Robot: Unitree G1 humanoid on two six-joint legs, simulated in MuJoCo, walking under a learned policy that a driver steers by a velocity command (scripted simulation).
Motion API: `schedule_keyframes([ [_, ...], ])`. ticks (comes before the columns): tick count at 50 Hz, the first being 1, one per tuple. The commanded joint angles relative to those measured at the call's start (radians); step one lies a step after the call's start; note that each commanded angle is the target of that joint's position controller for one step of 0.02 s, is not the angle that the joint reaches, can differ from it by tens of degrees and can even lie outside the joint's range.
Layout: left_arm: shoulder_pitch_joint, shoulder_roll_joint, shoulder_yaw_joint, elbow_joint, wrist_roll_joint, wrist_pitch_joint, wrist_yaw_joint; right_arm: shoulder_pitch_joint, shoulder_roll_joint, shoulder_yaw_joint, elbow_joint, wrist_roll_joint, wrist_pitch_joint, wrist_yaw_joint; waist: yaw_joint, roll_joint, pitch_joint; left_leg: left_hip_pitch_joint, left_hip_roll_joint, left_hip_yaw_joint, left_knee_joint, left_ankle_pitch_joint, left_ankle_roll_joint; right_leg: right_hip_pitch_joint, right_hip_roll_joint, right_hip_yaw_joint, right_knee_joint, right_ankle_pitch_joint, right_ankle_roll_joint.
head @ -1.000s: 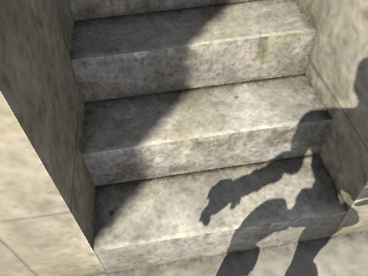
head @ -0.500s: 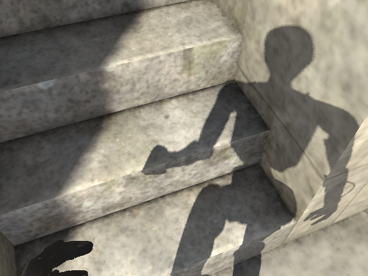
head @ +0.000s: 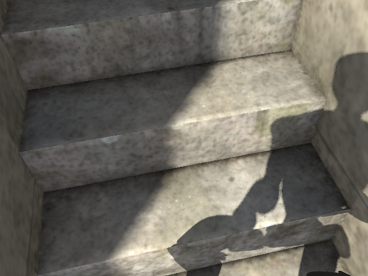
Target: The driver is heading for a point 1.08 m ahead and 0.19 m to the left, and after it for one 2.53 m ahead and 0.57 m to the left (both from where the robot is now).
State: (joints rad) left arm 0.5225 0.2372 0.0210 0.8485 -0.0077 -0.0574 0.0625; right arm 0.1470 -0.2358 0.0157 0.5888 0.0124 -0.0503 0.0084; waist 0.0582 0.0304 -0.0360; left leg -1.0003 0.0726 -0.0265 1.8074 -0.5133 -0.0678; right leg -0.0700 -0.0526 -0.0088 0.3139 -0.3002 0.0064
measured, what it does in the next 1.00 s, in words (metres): climbs: left foot 0.19 m higher, then right foot 0.19 m higher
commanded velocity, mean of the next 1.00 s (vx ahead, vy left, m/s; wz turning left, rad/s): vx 0.46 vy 0.03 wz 0.00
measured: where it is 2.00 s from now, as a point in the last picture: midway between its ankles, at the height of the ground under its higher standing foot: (177, 136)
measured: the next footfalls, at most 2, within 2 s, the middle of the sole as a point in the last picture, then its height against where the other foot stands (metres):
left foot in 0.14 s outside the picture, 0.19 m higher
right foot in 0.82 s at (216, 192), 0.19 m higher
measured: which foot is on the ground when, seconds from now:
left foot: up 0.00-0.12, down 0.14-0.82, up 0.84-1.00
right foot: down 0.00-0.18, up 0.20-0.80, down 0.82-1.00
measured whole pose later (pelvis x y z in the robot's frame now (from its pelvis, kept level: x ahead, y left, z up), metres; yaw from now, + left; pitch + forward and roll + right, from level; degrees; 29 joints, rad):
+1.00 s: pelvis +0.52 +0.07 +0.34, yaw +0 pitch +0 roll +1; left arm 0.31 0.22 0.01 0.87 0.03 -0.06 0.01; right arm 0.20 -0.29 -0.04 0.81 0.00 -0.08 0.03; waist -0.01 0.04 -0.06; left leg -0.69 -0.13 -0.25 2.01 -0.05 0.08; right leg -0.50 0.00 -0.10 0.82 -0.33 -0.08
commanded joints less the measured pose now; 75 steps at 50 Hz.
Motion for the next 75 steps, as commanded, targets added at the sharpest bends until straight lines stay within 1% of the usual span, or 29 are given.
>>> schedule_keyframes([
  [1,0.091,0.185,0.053,0.018,-0.016,0.001,0.033,-0.191,0.053,0.049,-0.169,0.017,-0.024,-0.003,0.028,-0.194,0.149,-0.616,0.108,-0.102,0.227,-0.175,0.01,0.297,-0.365,0.31,-0.078,0.066,-0.218],
  [4,0.044,0.193,0.064,0.036,-0.053,0.006,0.043,-0.322,0.098,0.096,-0.287,0.004,-0.038,0.015,-0.017,-0.098,0.18,-0.473,0.185,-0.067,-0.125,-0.16,0.061,0.03,-0.303,0.203,-0.186,-0.04,-0.131],
  [5,-0.067,0.25,0.073,0.011,-0.046,0.021,0.034,-0.307,0.092,0.112,-0.291,-0.007,-0.044,0.039,-0.079,-0.041,0.107,0.211,0.121,0.081,-0.462,-0.158,0.093,-0.425,-0.235,0.085,-0.376,0.012,-0.131],
  [7,-0.044,0.258,0.059,0.033,-0.01,-0.003,-0.04,0.122,-0.085,-0.025,-0.116,-0.014,-0.038,0.013,-0.255,-0.145,-0.218,0.831,-0.149,0.234,-0.294,0.065,0.136,-0.349,-0.164,-0.019,-0.043,1.553,-0.135],
  [8,-0.087,0.31,0.076,0.033,-0.047,-0.016,-0.035,0.342,-0.229,-0.076,-0.042,-0.052,-0.019,-0.013,-0.387,-0.069,-0.291,0.851,-0.112,-0.016,-0.604,-0.087,0.206,-0.299,-0.119,0.035,0.3,1.659,-0.07],
  [9,-0.128,0.215,0.066,-0.02,-0.061,-0.028,-0.042,0.487,-0.377,-0.109,0.048,-0.093,0.0,-0.045,-0.352,0.394,-0.318,0.933,0.188,-0.684,-1.238,-0.216,0.335,-0.457,0.09,0.106,0.799,0.611,-0.002],
  [10,-0.035,0.144,0.065,0.043,-0.034,-0.036,-0.061,0.502,-0.363,-0.091,0.115,-0.089,-0.004,-0.068,-0.265,0.417,-0.334,0.86,0.256,-1.058,-1.538,-0.2,0.304,-0.461,0.221,0.319,1.26,0.098,0.02],
  [12,0.001,-0.051,0.032,0.05,-0.004,-0.019,-0.079,0.342,-0.273,-0.101,0.174,-0.046,0.005,-0.019,-0.121,0.152,-0.112,0.686,0.305,-0.831,-1.488,-0.199,0.219,-0.638,0.174,0.317,1.463,0.18,-0.005],
  [15,-0.186,0.057,0.039,0.099,0.0,0.046,-0.086,0.124,-0.052,-0.062,0.263,-0.033,0.002,-0.008,-0.033,0.167,0.053,0.406,0.229,-0.404,-1.33,-0.187,0.152,-0.608,0.07,0.256,1.405,0.34,-0.017],
  [19,-0.095,-0.037,0.036,0.16,0.009,0.06,-0.032,0.212,0.011,-0.051,0.366,-0.05,0.025,-0.013,-0.014,0.163,0.08,0.573,0.226,-0.118,-1.37,0.071,0.125,-0.799,0.158,0.237,1.455,0.378,-0.049],
  [22,-0.09,-0.107,0.01,0.132,0.009,0.058,-0.005,0.304,-0.065,-0.083,0.393,-0.019,0.036,-0.008,-0.02,0.138,0.124,0.658,0.182,0.023,-1.436,0.169,0.058,-0.933,0.169,0.193,1.387,0.273,-0.022],
  [28,-0.182,-0.127,-0.007,0.047,0.001,0.06,-0.019,0.476,-0.038,-0.077,0.442,-0.003,0.022,-0.037,-0.064,0.14,0.197,0.832,0.248,-0.001,-1.512,0.259,0.137,-1.248,0.156,0.164,1.724,0.181,-0.011],
  [33,-0.443,-0.174,-0.064,-0.159,-0.006,0.042,-0.053,0.584,-0.033,-0.079,0.469,-0.002,0.008,-0.074,-0.142,0.095,0.222,1.073,0.289,-0.032,-1.602,0.375,0.189,-1.578,0.076,0.13,1.758,0.08,-0.025],
  [36,-0.527,-0.176,-0.128,-0.302,-0.022,0.027,-0.077,0.498,-0.079,-0.073,0.431,0.039,0.015,-0.112,-0.064,0.075,0.279,0.918,0.248,0.031,-1.846,0.408,0.242,-1.422,-0.073,-0.075,1.367,0.027,-0.002],
  [38,-0.625,-0.145,-0.125,-0.358,-0.035,0.018,-0.096,0.457,-0.158,-0.085,0.366,0.041,0.03,-0.11,-0.081,0.017,0.127,0.673,0.244,0.09,-1.93,1.321,0.282,-0.655,0.045,-0.342,1.057,0.012,-0.063],
  [40,-0.307,-0.011,-0.036,-0.331,0.005,0.021,-0.097,0.491,-0.28,-0.105,0.439,0.021,-0.009,-0.091,0.128,0.236,-0.152,0.964,0.292,0.092,-1.477,2.488,0.298,-0.345,0.166,-0.221,0.98,-0.222,-0.174],
  [41,-0.118,0.099,0.006,-0.31,0.049,0.037,-0.096,0.421,-0.366,-0.131,0.419,0.06,-0.031,-0.066,0.258,0.204,-0.317,1.004,0.277,0.03,-1.239,2.354,0.272,-0.163,0.125,0.032,0.753,-0.201,-0.234],
  [42,0.069,0.233,0.05,-0.2,0.069,0.057,-0.081,0.41,-0.309,-0.122,0.416,0.076,-0.073,-0.028,0.265,0.009,-0.464,0.797,0.19,-0.068,-0.991,1.995,0.26,0.082,-0.015,0.477,0.499,-0.325,-0.336],
  [43,0.196,0.292,0.067,-0.088,0.093,0.075,-0.034,0.397,-0.138,-0.09,0.449,0.041,-0.087,0.014,0.189,-0.289,-0.493,0.591,-0.154,-0.189,-0.551,0.519,0.169,0.225,-0.275,1.023,0.067,0.015,-0.419],
  [44,0.136,0.203,0.037,-0.079,0.117,0.055,-0.015,0.347,-0.079,-0.1,0.448,0.026,-0.08,0.05,0.156,-0.15,-0.429,0.531,-0.225,-0.445,-0.063,0.368,0.136,0.062,-0.308,1.089,0.028,0.067,-0.358],
  [46,-0.075,0.137,0.028,0.001,0.003,-0.015,-0.03,0.087,0.095,-0.042,0.229,-0.027,-0.041,0.035,-0.012,0.022,-0.045,0.231,-0.181,-0.279,0.223,0.408,0.13,-0.189,-0.231,0.701,0.09,0.011,-0.218],
  [50,-0.175,-0.066,-0.027,0.011,0.056,-0.016,-0.058,0.191,0.086,0.019,0.179,-0.013,-0.024,0.04,-0.153,0.004,0.063,0.024,-0.21,-0.324,0.368,0.445,0.153,-0.313,-0.166,0.2,0.197,0.539,-0.089],
  [56,-0.215,-0.01,-0.049,-0.028,0.091,0.045,-0.034,-0.041,0.098,0.059,0.087,-0.004,0.037,-0.054,-0.18,-0.185,0.09,0.003,-0.197,-0.077,0.078,0.519,0.036,-0.598,-0.04,-0.156,0.07,0.521,-0.014],
  [60,-0.04,0.128,-0.004,0.038,0.079,0.068,0.005,-0.072,0.173,0.067,0.148,-0.044,0.081,-0.101,-0.112,-0.237,-0.07,0.005,-0.045,0.015,-0.06,0.184,-0.013,-0.163,-0.23,-0.018,-0.063,0.587,-0.136],
  [62,0.069,0.081,0.009,0.078,0.024,0.082,0.011,-0.157,0.157,0.056,0.181,-0.039,0.073,-0.083,-0.022,-0.241,-0.011,0.023,-0.038,0.098,-0.247,-0.032,0.015,-0.044,-0.23,0.004,-0.094,0.685,-0.147],
  [65,0.174,0.052,0.018,0.119,0.033,0.099,0.017,-0.142,0.145,0.043,0.225,-0.044,0.022,-0.052,-0.024,-0.339,0.001,0.136,-0.031,0.062,-0.504,-0.148,0.072,0.077,-0.211,-0.019,-0.021,1.174,-0.097],
  [67,0.216,0.093,0.039,0.149,0.015,0.088,0.003,-0.05,0.118,0.021,0.263,-0.04,0.024,-0.032,-0.053,-0.222,-0.146,0.288,-0.017,-0.017,-0.52,0.09,0.102,0.093,-0.189,-0.071,0.048,1.492,-0.096],
  [71,0.104,0.014,0.027,0.142,0.064,0.111,0.002,-0.097,0.165,0.005,0.255,-0.042,0.067,-0.052,-0.064,-0.062,-0.081,0.322,-0.013,-0.085,-0.688,0.03,0.127,-0.014,-0.1,-0.129,0.022,0.927,-0.087],
  [75,0.145,-0.031,0.026,0.147,0.05,0.135,0.006,-0.112,0.182,-0.003,0.257,-0.06,0.066,-0.051,-0.036,0.036,0.0,0.263,0.005,-0.13,-0.76,0.009,0.143,-0.027,-0.08,-0.124,-0.045,0.695,-0.085],
])
Velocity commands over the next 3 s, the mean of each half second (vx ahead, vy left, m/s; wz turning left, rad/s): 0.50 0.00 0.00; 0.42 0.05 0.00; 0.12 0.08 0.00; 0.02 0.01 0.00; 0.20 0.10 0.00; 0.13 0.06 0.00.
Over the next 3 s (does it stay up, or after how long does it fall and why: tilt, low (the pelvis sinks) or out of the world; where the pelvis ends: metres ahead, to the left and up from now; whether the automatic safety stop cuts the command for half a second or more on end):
stays up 0.66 0.04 0.48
